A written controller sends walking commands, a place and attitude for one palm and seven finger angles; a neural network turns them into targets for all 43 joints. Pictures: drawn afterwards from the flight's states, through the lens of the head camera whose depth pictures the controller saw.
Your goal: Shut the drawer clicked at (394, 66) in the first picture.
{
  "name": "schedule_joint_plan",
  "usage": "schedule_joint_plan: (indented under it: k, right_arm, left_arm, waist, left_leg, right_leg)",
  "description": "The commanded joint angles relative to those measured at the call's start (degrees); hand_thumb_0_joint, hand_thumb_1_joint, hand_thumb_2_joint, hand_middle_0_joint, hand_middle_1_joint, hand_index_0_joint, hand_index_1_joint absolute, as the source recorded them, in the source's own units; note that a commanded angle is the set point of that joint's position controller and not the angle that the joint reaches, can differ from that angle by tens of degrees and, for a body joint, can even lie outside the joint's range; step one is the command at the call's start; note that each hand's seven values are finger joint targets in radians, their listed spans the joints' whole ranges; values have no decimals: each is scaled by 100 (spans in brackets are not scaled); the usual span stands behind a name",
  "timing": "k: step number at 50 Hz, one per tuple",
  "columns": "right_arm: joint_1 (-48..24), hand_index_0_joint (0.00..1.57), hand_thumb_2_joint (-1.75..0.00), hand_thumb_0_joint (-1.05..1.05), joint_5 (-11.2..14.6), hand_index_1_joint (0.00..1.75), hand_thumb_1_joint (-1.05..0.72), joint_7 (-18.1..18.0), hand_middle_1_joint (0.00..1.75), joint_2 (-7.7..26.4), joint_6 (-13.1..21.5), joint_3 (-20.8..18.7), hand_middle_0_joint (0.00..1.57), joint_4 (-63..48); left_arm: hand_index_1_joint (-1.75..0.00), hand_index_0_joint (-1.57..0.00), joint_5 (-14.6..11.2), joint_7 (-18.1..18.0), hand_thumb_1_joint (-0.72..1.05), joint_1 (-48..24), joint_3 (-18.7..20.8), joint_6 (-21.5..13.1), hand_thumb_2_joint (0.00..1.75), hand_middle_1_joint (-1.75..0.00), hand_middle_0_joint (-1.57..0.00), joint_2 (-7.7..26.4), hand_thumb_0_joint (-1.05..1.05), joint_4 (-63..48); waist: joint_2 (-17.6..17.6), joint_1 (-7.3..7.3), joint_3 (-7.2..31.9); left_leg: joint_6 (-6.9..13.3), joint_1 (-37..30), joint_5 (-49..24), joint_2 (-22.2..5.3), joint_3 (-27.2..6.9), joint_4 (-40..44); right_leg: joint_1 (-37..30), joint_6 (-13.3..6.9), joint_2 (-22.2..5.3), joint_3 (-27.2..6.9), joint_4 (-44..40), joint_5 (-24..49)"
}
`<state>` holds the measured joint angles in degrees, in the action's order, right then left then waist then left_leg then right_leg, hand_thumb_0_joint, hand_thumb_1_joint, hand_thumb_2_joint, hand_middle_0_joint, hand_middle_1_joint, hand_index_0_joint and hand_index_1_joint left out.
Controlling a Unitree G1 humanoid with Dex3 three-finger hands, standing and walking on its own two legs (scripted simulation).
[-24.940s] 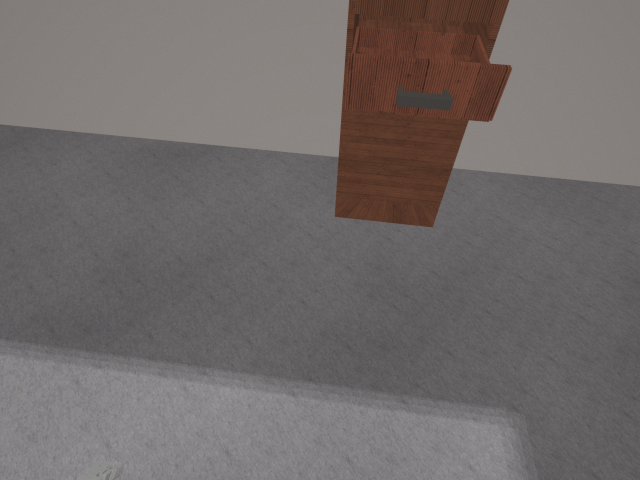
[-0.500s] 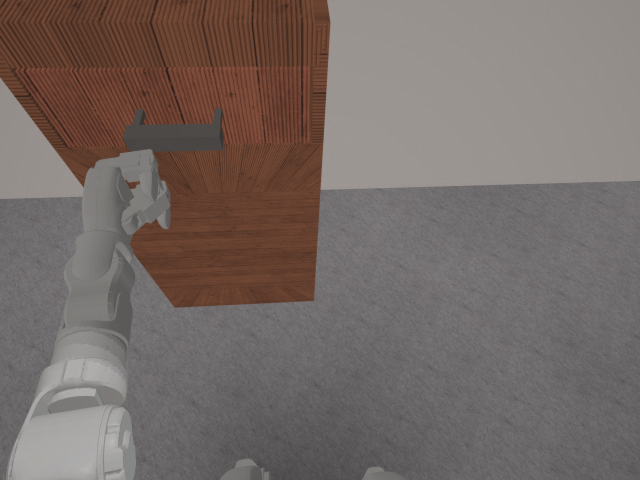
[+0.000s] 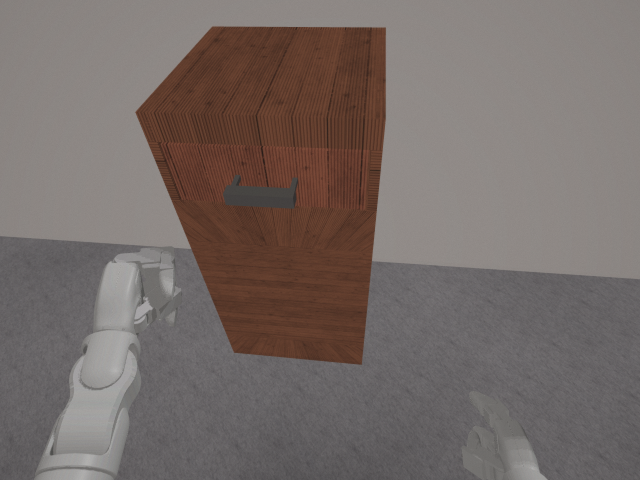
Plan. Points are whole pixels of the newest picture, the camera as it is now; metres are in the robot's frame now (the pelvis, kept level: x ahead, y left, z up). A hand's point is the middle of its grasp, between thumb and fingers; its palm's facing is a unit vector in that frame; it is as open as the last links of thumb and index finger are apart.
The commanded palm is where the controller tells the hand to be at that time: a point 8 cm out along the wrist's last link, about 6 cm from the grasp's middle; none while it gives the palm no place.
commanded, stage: draw the hand back to the body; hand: left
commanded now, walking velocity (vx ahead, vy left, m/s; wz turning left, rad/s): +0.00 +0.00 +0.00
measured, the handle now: (262, 188) +0.62 +0.17 +0.01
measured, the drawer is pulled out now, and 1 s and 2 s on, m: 0.00 0.00 0.00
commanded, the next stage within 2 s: step back with the hand held close in 0.62 s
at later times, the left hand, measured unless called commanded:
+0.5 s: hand (61, 369) +0.17 +0.24 +0.17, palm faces +0.40 -0.82 -0.41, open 3.2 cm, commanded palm +0.13 +0.28 +0.18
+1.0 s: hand (58, 372) +0.17 +0.25 +0.16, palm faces +0.30 -0.83 -0.47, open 3.2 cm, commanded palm +0.11 +0.30 +0.18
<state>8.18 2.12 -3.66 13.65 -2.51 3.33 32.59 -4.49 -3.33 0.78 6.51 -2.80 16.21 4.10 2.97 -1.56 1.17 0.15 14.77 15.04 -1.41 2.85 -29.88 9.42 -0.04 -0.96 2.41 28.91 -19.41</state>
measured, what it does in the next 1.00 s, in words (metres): stands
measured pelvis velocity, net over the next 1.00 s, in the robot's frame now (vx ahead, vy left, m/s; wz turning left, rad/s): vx -0.02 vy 0.02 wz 0.00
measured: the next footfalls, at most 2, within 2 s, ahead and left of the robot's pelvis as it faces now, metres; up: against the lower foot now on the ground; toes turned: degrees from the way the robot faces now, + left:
right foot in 1.84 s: -0.12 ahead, -0.09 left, +0.00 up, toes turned +6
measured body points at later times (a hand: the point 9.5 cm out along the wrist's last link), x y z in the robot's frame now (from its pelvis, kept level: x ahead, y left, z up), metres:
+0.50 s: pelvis +0.00 +0.00 +0.01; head -0.03 -0.03 +0.46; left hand +0.14 +0.28 +0.19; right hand +0.19 -0.23 -0.08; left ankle +0.01 +0.12 -0.74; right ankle -0.04 -0.12 -0.74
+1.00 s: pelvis -0.02 +0.02 +0.01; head +0.00 +0.00 +0.46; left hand +0.15 +0.29 +0.18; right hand +0.17 -0.22 -0.08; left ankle +0.01 +0.12 -0.74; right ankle -0.04 -0.12 -0.74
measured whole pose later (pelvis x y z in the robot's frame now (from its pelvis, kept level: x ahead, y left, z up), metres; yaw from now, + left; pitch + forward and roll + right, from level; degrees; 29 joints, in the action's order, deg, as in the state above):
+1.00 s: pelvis -0.02 +0.02 +0.01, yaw +0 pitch +0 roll -1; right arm 9.3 -0.1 -4.1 13.5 -1.2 0.4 31.7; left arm -3.6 -4.7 35.1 18.7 -9.3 21.1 -29.9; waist 2.9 -0.7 -1.7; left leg 1.4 13.8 11.2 -0.8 3.3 -25.3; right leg 8.0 1.3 -1.4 2.1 23.1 -14.6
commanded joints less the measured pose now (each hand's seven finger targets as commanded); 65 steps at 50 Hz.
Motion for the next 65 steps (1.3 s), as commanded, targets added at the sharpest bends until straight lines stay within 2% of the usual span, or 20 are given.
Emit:
schedule_joint_plan:
  k: [1, 5, 8, 9, 13, 22, 25, 28, 32, 37, 38, 39, 40, 41, 44, 49, 53, 56, 59, 65]
  right_arm:
    - [-645, 20, -90, 0, -74, 30, -90, -114, 30, 593, 355, -237, 20, -770]
    - [-700, 20, -90, 0, -128, 30, -90, -84, 30, 571, 479, -244, 20, -750]
    - [-746, 20, -90, 0, -179, 30, -90, -63, 30, 599, 563, -285, 20, -723]
    - [-747, 20, -90, 0, -167, 30, -90, -50, 30, 566, 573, -278, 20, -751]
    - [-781, 20, -90, 0, -203, 30, -90, -51, 30, 565, 666, -351, 20, -728]
    - [-662, 20, -90, 0, -181, 30, -90, -82, 30, 518, 978, -412, 20, -750]
    - [-614, 20, -90, 0, -185, 30, -90, -119, 30, 549, 1007, -423, 20, -660]
    - [-585, 20, -90, 0, -200, 30, -90, -164, 30, 583, 1078, -434, 20, -613]
    - [-588, 20, -90, 0, -228, 30, -90, -183, 30, 544, 1120, -414, 20, -636]
    - [-609, 20, -90, 0, -239, 30, -90, -175, 30, 509, 1123, -378, 20, -614]
    - [-519, 20, -90, 0, -197, 30, -90, -135, 30, 548, 961, -302, 20, -907]
    - [-573, 20, -90, 0, -251, 30, -90, -134, 30, 498, 866, -367, 20, -706]
    - [-511, 20, -90, 0, -262, 30, -90, -97, 30, 514, 749, -415, 20, -744]
    - [-494, 20, -90, 0, -267, 30, -90, -66, 30, 554, 657, -442, 20, -811]
    - [-483, 20, -90, 0, -266, 30, -90, -76, 30, 575, 505, -499, 20, -913]
    - [-441, 20, -90, 0, -222, 30, -90, -139, 30, 569, 368, -563, 20, -1087]
    - [-451, 20, -90, 0, -208, 30, -90, -180, 30, 599, 366, -607, 20, -1167]
    - [-386, 20, -90, 0, -179, 30, -90, -177, 30, 606, 405, -632, 20, -1159]
    - [-408, 20, -90, 0, -169, 30, -90, -183, 30, 620, 463, -641, 20, -1149]
    - [-382, 20, -90, 0, -170, 30, -90, -177, 30, 670, 610, -657, 20, -1156]
  left_arm:
    - [-160, -140, 16, -201, 90, -1080, 563, -326, 90, -160, -140, 989, 0, -1746]
    - [-160, -140, 31, -216, 90, -246, 631, -369, 90, -160, -140, 946, 0, -2401]
    - [-160, -140, 26, -221, 90, 518, 894, -395, 90, -160, -140, 1102, 0, -2740]
    - [-160, -140, 17, -213, 90, 616, 880, -412, 90, -160, -140, 1037, 0, -2963]
    - [-160, -140, 9, -227, 90, 1379, 1253, -497, 90, -160, -140, 1237, 0, -3388]
    - [-160, -140, -2, -299, 90, 2682, 1700, -730, 90, -160, -140, 1333, 0, -4426]
    - [-160, -140, 11, -269, 90, 2446, 1415, -696, 90, -160, -140, 1049, 0, -4039]
    - [-160, -140, 57, -301, 90, 2227, 1465, -725, 90, -160, -140, 1141, 0, -4034]
    - [-160, -140, 51, -334, 90, 2352, 1565, -747, 90, -160, -140, 1214, 0, -4166]
    - [-160, -140, 45, -332, 90, 2385, 1573, -685, 90, -160, -140, 1203, 0, -4254]
    - [-160, -140, 77, -384, 90, 1304, 2577, -993, 90, -160, -140, 2207, 0, -4729]
    - [-160, -140, 77, -309, 90, 2231, 2176, -996, 90, -160, -140, 1623, 0, -4152]
    - [-160, -140, 85, -244, 90, 2895, 1910, -939, 90, -160, -140, 1278, 0, -3836]
    - [-160, -140, 89, -199, 90, 3006, 1727, -941, 90, -160, -140, 1141, 0, -4024]
    - [-160, -140, 82, -211, 90, 3345, 1828, -973, 90, -160, -140, 1260, 0, -4259]
    - [-160, -140, 54, -302, 90, 3532, 2098, -1021, 90, -160, -140, 1566, 0, -4653]
    - [-160, -140, 38, -353, 90, 3557, 2142, -1074, 90, -160, -140, 1620, 0, -4792]
    - [-160, -140, 43, -385, 90, 3651, 2129, -1118, 90, -160, -140, 1555, 0, -4734]
    - [-160, -140, 60, -412, 90, 3651, 2137, -1154, 90, -160, -140, 1541, 0, -4674]
    - [-160, -140, 126, -471, 90, 3651, 2159, -1347, 90, -160, -140, 1523, 0, -4801]
  waist:
    - [-76, 48, 627]
    - [61, -32, 636]
    - [-189, -119, 464]
    - [-53, -95, 404]
    - [-194, -160, 218]
    - [38, -228, 129]
    - [-285, -111, -382]
    - [-111, -133, -318]
    - [-154, -226, 67]
    - [60, -240, 29]
    - [234, 0, -590]
    - [-308, 6, -504]
    - [-431, 17, -320]
    - [-351, 54, -195]
    - [5, 61, 288]
    - [8, 38, 730]
    - [169, 34, 690]
    - [71, 63, 642]
    - [-56, 89, 458]
    - [118, 145, 252]
  left_leg:
    - [193, -1271, -1023, 116, -149, 682]
    - [177, -1502, -1343, 105, -138, 828]
    - [182, -1502, -1462, 108, -143, 863]
    - [174, -1500, -1428, 103, -136, 883]
    - [193, -1481, -1358, 105, -93, 853]
    - [189, -1411, -1301, 80, -101, 756]
    - [204, -1306, -843, 61, -133, 848]
    - [202, -1390, -714, 88, -154, 873]
    - [223, -1439, -1040, 90, -174, 834]
    - [186, -1425, -1269, 80, -182, 821]
    - [233, -963, -927, 18, -298, 756]
    - [267, -800, -1123, -23, -347, 587]
    - [275, -910, -1365, -57, -307, 524]
    - [275, -919, -1578, -90, -281, 506]
    - [283, -1001, -2151, -144, -284, 557]
    - [270, -953, -2651, -242, -384, 592]
    - [286, -654, -2335, -319, -457, 724]
    - [306, -370, -1900, -371, -493, 810]
    - [310, 40, -1075, -361, -548, 901]
    - [360, 820, 674, -386, -725, 1098]
  right_leg:
    - [69, -93, 143, -87, -846, 1573]
    - [-216, -101, 130, -81, -962, 1813]
    - [-261, -92, 160, -67, -1087, 1893]
    - [-265, -84, 128, -69, -1081, 1854]
    - [-193, -65, 130, -94, -1256, 1764]
    - [-150, -55, 99, -88, -1219, 1685]
    - [170, -27, 115, -71, -1382, 1104]
    - [188, -45, 116, -86, -1422, 909]
    - [-122, -64, 74, -89, -1235, 1318]
    - [-202, -85, 88, -90, -1191, 1588]
    - [271, -54, -144, -392, -1456, 1807]
    - [318, -33, -256, -297, -1362, 1972]
    - [326, -6, -288, -263, -1281, 2071]
    - [309, 26, -291, -224, -1194, 2142]
    - [199, 63, -252, -153, -950, 2243]
    - [94, 106, -132, -88, -615, 2298]
    - [117, 125, -64, -115, -445, 1991]
    - [80, 134, -54, -158, -357, 1821]
    - [88, 121, -79, -220, -417, 1489]
    - [55, 85, -51, -338, -486, 587]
